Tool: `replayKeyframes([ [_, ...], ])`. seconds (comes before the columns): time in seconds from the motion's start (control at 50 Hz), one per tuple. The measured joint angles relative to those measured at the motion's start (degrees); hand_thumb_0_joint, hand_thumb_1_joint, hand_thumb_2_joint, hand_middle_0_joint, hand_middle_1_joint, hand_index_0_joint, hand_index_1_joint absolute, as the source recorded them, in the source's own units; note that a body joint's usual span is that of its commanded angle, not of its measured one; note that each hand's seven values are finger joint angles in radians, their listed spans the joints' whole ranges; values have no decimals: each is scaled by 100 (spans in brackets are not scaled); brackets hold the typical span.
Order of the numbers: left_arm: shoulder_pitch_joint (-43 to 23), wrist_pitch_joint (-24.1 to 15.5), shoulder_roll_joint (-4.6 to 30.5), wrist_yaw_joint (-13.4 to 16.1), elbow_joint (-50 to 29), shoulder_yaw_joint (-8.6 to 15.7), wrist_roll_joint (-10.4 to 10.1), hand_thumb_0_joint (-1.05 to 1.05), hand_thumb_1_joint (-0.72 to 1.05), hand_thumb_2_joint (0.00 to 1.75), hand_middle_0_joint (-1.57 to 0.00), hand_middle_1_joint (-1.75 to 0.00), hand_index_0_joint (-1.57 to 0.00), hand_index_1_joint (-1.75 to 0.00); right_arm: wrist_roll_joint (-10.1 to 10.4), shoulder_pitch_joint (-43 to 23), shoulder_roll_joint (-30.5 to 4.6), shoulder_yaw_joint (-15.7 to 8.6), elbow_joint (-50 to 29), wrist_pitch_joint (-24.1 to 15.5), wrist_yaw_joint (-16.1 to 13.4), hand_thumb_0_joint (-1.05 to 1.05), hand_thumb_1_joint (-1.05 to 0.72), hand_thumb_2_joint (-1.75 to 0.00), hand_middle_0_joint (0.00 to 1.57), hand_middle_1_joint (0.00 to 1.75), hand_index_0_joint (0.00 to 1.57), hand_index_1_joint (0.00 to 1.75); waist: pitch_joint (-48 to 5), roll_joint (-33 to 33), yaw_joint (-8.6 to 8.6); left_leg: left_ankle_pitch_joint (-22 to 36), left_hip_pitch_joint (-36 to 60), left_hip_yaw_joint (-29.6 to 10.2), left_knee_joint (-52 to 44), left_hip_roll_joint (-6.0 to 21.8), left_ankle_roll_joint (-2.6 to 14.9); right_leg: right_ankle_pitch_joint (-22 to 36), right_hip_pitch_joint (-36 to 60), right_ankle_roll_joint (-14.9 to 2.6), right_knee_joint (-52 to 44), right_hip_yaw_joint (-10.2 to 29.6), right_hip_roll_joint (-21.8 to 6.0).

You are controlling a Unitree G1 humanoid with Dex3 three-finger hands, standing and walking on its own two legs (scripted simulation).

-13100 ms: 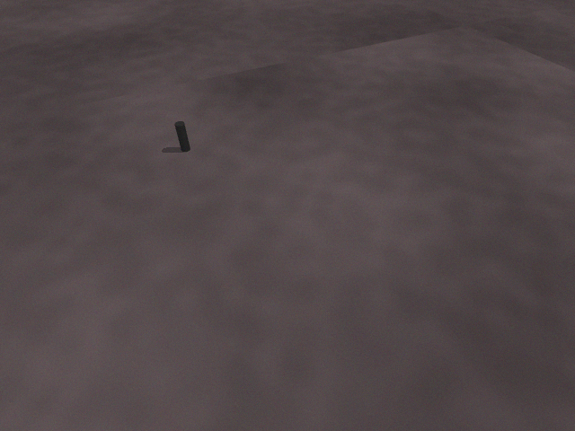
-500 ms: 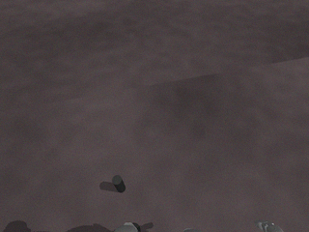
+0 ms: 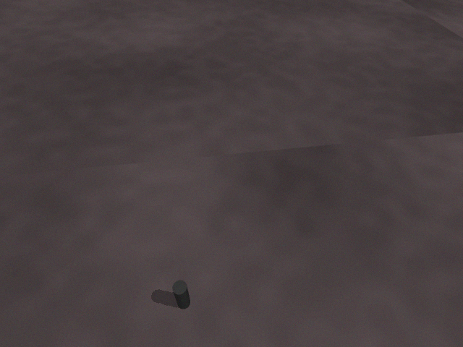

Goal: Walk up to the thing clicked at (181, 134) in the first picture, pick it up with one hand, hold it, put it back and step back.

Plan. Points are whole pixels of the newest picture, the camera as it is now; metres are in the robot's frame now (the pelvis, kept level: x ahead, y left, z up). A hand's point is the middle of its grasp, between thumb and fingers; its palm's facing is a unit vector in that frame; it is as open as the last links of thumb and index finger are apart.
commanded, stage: walk up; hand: left
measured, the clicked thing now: (181, 295) +0.44 +0.18 -0.68
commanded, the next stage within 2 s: stand in 1.50 s
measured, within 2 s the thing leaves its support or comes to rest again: neither
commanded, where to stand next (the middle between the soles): +0.08 +0.00 m, yaw -4 degrees
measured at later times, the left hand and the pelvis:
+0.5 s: hand out of the picture +0.13 +0.23 -0.14, palm faces -0.07 -0.88 -0.48, open 7.3 cm; pelvis +0.01 -0.03 -0.02, yaw -3 degrees
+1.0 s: hand out of the picture -0.01 +0.28 -0.15, palm faces -0.04 -0.93 -0.37, open 7.4 cm; pelvis -0.03 -0.01 +0.00, yaw -2 degrees
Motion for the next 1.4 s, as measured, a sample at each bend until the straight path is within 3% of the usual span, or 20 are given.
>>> replayKeyframes([
  [0.04, 31, 171, 62, 5, 63, 6, 21, 1, 91, 90, -21, -30, -21, -30, 5, 105, 71, 11, -144, -86, -70, 1, -91, -90, 21, 30, 20, 30, -130, -75, -95, -232, 3, 20, 163, -12, 35, -388, -469, -47, 1085, 303, 191],
  [0.12, 43, 193, 204, -85, 29, 7, -10, 1, 91, 90, -21, -30, -21, -29, 78, 358, 121, 94, -227, -121, -137, 1, -91, -90, 21, 30, 20, 30, -303, -146, -185, -340, 352, 29, -38, 86, 31, -96, -1117, -14, 1863, 608, 294],
  [0.2, -128, 117, 250, -10, 18, 2, -161, 1, 91, 90, -21, -30, -21, -29, 98, 410, 96, 159, -257, -68, -182, 1, -90, -90, 21, 30, 20, 30, -191, -150, -246, -471, 573, 64, 3, 206, -91, 270, -1434, 133, 1452, 805, 161],
  [0.32, -538, 15, 68, 218, -106, -117, -298, 1, 91, 90, -21, -30, -21, -29, 163, -81, 8, 142, -537, 508, -146, 1, -90, -90, 21, 30, 20, 30, 273, 189, -288, -1054, 153, 140, 1010, 417, -229, 1157, -1242, 239, 179, 250, 45],
  [0.36, -692, -21, -48, 262, -114, -98, -227, 0, 91, 90, -21, -30, -21, -29, 252, -306, -73, 117, -587, 639, -150, 1, -90, -90, 21, 30, 20, 30, 435, 478, -274, -1340, -216, 30, 1723, 552, -114, 1321, -1267, 183, 142, 127, 212],
  [0.44, -1068, -6, -271, 300, -401, -221, -87, 0, 91, 90, -21, -30, -21, -29, 358, -638, -129, 72, -696, 839, -253, 1, -91, -90, 21, 30, 20, 30, 832, 750, -202, -2157, -1191, -637, 3891, -146, 43, 1337, -1578, 72, 299, 171, 181],
  [0.54, -1336, 50, -369, 438, -665, -221, -67, 0, 90, 90, -21, -30, -21, -30, 284, -391, -174, 54, -727, 910, -191, 0, -91, -90, 21, 30, 20, 30, 700, 876, -200, -1701, -1612, -1004, 5013, -485, -116, 1624, -1839, 70, 41, 110, 1],
  [0.6, -1355, 8, -391, 514, -731, -176, -4, 0, 90, 90, -21, -30, -21, -30, 225, -138, -240, 62, -560, 920, -150, 0, -91, -90, 21, 30, 20, 30, 520, 930, -199, -1617, -1327, -1110, 4549, -389, -210, 1683, -1918, 79, 38, 38, -82],
  [0.68, -1294, 103, -244, 433, -722, -89, 121, 0, 90, 90, -21, -30, -21, -30, 201, 227, -212, 128, -230, 786, -62, 0, -91, -90, 21, 30, 20, 30, 171, 681, -237, -2199, -508, -592, 2368, -69, -135, 1626, -1979, 88, 204, -11, -276],
  [0.74, -1214, 228, -36, 399, -569, 4, 60, 0, 90, 90, -21, -30, -21, -30, 85, 398, -101, 106, 9, 697, -10, 0, -91, -90, 21, 30, 20, 30, 57, 160, -139, -1545, -70, -140, 1587, -198, -71, 988, -2050, 152, 585, 322, -393],
  [0.8, -895, 315, -57, 399, -152, 45, -13, 1, 90, 90, -21, -30, -21, -30, -32, 642, -152, 110, 40, 701, 19, 1, -91, -90, 21, 30, 20, 30, -336, 359, -421, -1518, -122, -309, 1586, 86, 83, -238, -2160, 137, 1580, 499, 190],
  [0.84, -819, 283, 38, 325, 45, 69, -105, 1, 90, 90, -21, -30, -21, -30, -94, 713, -67, 153, 157, 641, -48, 1, -91, -90, 21, 30, 20, 30, -439, 342, -545, -1280, -110, -481, 1294, 184, 65, -66, -2083, 104, 2160, 701, 493],
  [0.9, -530, 197, 164, 183, 94, 137, -97, 1, 91, 90, -21, -30, -21, -29, -116, 693, 40, 184, 211, 487, -19, 1, -91, -90, 21, 30, 20, 30, -510, 147, -413, -975, -27, -390, 767, 255, -31, 143, -1780, 135, 2449, 712, 667],
  [0.98, -38, 174, 173, -14, 226, 110, -59, 1, 91, 90, -21, -30, -21, -29, -115, 643, -72, 85, -27, 276, 34, 1, -90, -90, 21, 30, 20, 30, -579, 162, -313, -846, 79, -258, 366, 342, 108, -220, -937, 238, 1477, 241, 553],
  [1.06, 54, 94, 158, -69, 309, 44, -3, 1, 91, 90, -21, -30, -21, -29, -62, 544, -247, 44, -331, 141, 21, 1, -90, -90, 21, 30, 20, 30, -391, 175, -283, -887, 72, -88, 417, 377, 45, -611, -248, 75, -75, 154, 385],
  [1.1, -56, -70, 15, -18, 298, 5, -1, 1, 91, 90, -21, -30, -21, -29, -5, 508, -386, 3, -364, 197, 7, 0, -90, -90, 21, 30, 20, 30, -171, 509, -314, -1048, -12, -253, 853, 589, 98, 422, 81, 9, -655, -53, 559],
  [1.12, -67, -179, -48, 8, 237, -20, 7, 1, 91, 90, -21, -30, -21, -29, 38, 514, -404, -5, -341, 265, -15, 0, -90, -90, 21, 30, 20, 30, -124, 635, -311, -1210, -165, -427, 1344, 587, 171, 462, 186, -17, -711, -140, 632],
  [1.18, 108, -364, -124, 39, 42, -85, -20, 1, 91, 90, -21, -30, -21, -29, 98, 473, -270, 81, -272, 394, -47, 1, -91, -90, 21, 30, 20, 30, -246, 514, -82, -1593, -673, -566, 2571, 113, 189, 361, 352, -81, -837, 53, 518],
  [1.28, 281, -473, -262, 130, -104, -216, -154, 1, 90, 90, -21, -30, -21, -30, 172, 200, -188, 151, -528, 282, 51, 1, -91, -90, 20, 30, 20, 30, -93, 654, -100, -841, -1445, -644, 2751, -6, 144, 532, 869, -49, -1444, 144, 444],
  [1.4, 218, -457, -178, 241, -296, -275, -123, 1, 90, 90, -21, -30, -21, -30, 161, -105, -22, 162, -605, 354, 168, 1, -91, -90, 21, 30, 20, 30, 148, 817, -88, 195, -1718, -340, 1441, 232, 58, 318, 1160, 9, -1471, 38, 524],
])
